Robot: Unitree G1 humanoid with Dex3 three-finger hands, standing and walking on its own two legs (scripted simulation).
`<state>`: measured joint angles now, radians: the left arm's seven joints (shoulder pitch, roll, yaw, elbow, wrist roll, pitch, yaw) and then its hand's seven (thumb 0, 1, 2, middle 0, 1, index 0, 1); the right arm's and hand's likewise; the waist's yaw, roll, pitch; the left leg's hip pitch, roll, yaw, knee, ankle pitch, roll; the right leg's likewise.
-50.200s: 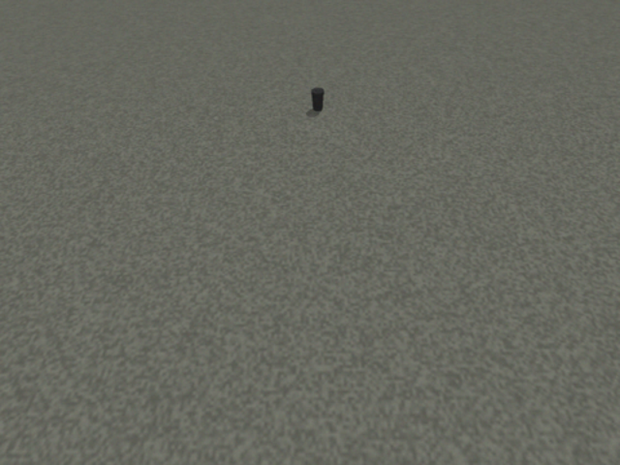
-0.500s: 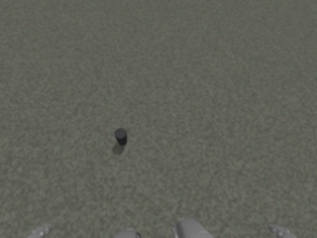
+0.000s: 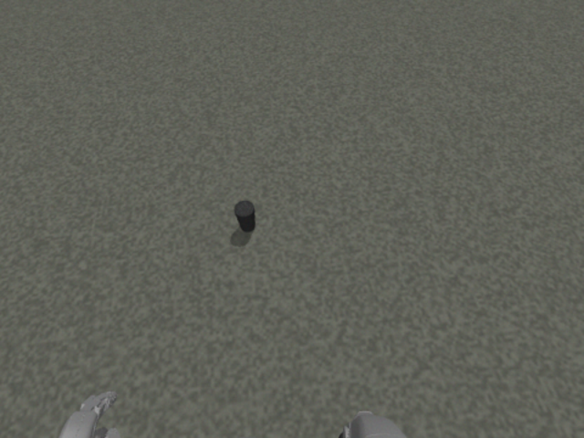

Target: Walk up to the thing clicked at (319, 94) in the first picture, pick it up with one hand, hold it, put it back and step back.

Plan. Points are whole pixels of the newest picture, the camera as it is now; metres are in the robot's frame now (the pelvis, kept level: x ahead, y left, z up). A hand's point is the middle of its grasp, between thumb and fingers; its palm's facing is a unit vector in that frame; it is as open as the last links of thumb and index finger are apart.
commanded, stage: step back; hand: left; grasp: from the side
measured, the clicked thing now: (246, 217) +0.91 +0.20 -0.69
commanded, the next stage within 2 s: stand in 1.30 s
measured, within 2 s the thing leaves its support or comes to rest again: neither
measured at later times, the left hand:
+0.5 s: hand out of the picture -0.08 +0.24 -0.13, palm faces -0.02 -0.92 -0.39, open 7.4 cm
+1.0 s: hand out of the picture -0.04 +0.25 -0.13, palm faces +0.02 -0.93 -0.38, open 7.4 cm
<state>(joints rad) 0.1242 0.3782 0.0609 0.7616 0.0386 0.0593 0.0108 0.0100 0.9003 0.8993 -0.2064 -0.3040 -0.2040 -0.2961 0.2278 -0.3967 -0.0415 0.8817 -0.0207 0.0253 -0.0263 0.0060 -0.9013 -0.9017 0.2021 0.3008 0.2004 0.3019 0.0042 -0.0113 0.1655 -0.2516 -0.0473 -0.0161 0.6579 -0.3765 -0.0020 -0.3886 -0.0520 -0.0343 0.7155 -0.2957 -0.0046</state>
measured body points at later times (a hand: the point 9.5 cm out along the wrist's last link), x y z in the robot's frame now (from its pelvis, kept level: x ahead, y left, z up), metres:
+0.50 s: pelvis -0.13 -0.02 +0.01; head -0.12 -0.04 +0.46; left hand -0.08 +0.29 -0.10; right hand -0.06 -0.35 -0.11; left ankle -0.09 +0.11 -0.70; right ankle -0.14 -0.15 -0.72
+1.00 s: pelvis -0.11 -0.01 +0.01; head -0.09 -0.02 +0.46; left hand -0.04 +0.30 -0.10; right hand -0.04 -0.33 -0.11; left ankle -0.06 +0.12 -0.71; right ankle -0.12 -0.14 -0.72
